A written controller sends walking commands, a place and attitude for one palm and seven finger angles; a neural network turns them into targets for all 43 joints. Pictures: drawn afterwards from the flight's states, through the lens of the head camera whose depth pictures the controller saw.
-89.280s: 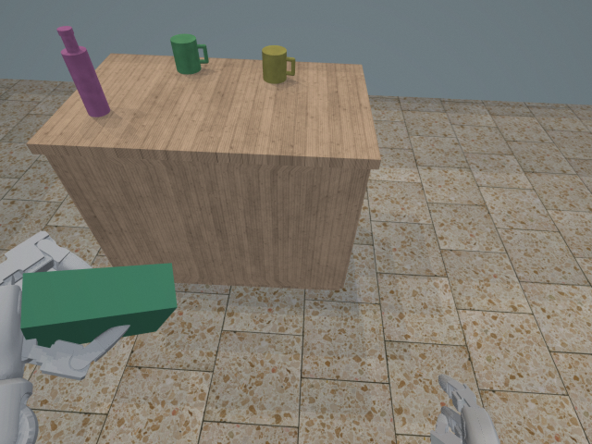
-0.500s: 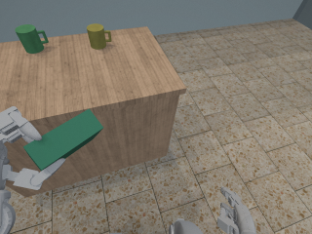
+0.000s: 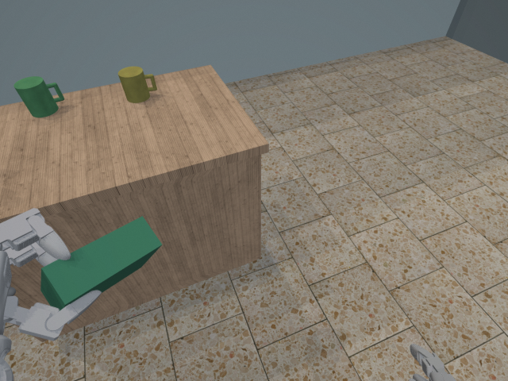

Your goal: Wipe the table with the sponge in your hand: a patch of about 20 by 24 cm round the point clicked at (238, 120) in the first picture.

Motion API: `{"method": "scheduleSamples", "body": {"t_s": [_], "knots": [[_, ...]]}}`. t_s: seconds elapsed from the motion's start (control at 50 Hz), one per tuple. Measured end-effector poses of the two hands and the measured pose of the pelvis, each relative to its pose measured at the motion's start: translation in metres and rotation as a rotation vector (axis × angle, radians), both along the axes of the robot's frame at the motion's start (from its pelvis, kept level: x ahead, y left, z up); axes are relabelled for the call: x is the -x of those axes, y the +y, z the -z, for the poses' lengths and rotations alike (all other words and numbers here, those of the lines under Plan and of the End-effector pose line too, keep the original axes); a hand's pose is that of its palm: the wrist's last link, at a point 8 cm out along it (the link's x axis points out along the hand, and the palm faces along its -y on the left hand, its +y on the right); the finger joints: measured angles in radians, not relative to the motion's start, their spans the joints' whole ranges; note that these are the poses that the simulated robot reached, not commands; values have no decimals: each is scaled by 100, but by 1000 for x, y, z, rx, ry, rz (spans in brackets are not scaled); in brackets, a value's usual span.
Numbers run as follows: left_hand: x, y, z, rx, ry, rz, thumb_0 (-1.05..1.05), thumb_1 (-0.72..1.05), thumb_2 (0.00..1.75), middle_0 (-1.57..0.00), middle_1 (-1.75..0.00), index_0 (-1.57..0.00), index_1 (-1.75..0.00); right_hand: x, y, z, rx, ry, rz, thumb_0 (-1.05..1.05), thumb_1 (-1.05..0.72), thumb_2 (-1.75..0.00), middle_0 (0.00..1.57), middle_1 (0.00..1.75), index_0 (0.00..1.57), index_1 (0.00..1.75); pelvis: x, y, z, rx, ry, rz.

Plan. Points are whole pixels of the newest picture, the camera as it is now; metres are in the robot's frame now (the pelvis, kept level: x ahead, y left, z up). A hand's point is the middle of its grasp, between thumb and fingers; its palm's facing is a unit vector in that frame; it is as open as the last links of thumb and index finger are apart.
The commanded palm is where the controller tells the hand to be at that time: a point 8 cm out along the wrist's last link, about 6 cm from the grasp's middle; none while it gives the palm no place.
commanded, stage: stop stepping back and stand still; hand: left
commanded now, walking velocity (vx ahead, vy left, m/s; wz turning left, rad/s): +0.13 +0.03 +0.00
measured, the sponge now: (115, 259) +0.26 +0.19 +0.12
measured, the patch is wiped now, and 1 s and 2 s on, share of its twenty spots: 0.95 0.95 0.95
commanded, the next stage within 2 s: stand and wait in 0.20 s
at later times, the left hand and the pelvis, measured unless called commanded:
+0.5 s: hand (52, 244) +0.25 +0.25 +0.16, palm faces +0.39 -0.83 -0.39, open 8.4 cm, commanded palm +0.19 +0.30 +0.19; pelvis +0.04 +0.02 +0.01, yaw +1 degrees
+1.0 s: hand (45, 237) +0.26 +0.27 +0.16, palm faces +0.36 -0.84 -0.40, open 8.5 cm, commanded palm +0.21 +0.31 +0.19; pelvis +0.05 +0.03 +0.01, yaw -1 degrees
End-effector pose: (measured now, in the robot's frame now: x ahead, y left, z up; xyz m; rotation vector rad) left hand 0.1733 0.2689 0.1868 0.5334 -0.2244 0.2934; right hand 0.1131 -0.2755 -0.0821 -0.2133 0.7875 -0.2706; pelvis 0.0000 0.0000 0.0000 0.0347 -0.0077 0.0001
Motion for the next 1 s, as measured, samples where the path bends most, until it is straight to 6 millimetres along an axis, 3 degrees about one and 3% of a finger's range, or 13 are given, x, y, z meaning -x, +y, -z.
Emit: {"method": "scheduleSamples", "body": {"t_s": [0.12, 0.3, 0.48, 0.58, 0.7, 1.0], "knots": [[10, 7, 10, 55, 11, -83, -1, -43, 106, -94, -154, -95, -153, -23, 25, 9, -67, 7, -85, 2, -91, -90, 20, 30, 20, 30, -3, -3, -1, 5, -9, -14], [-11, 10, 10, 87, -27, -48, -1, -43, 106, -94, -154, -95, -153, -62, 62, -6, -77, -66, -161, 2, -91, -90, 20, 30, 20, 30, -10, 6, -1, 14, -10, -8], [-36, 22, 9, 86, 6, -76, -1, -43, 106, -94, -154, -95, -153, -92, 68, -8, -83, -48, -172, 2, -91, -90, 20, 30, 20, 30, -35, 13, -6, 42, 17, -18], [-49, 28, 14, 95, 42, -52, -1, -43, 106, -94, -153, -95, -153, -101, 64, -15, -43, -33, -143, 2, -91, -90, 20, 30, 20, 30, -44, 22, -8, 37, 18, -3], [-58, 33, 7, 62, 28, -18, -1, -43, 106, -94, -153, -95, -153, -108, 65, -23, -27, -48, -120, 2, -91, -90, 20, 30, 20, 30, -49, 28, -9, 38, 19, 6], [-52, 40, 12, 99, 41, -56, -1, -43, 106, -94, -153, -95, -153, -102, 78, -17, -55, -32, -128, 2, -91, -90, 20, 30, 20, 30, -48, 32, -11, 47, 20, 10]]}}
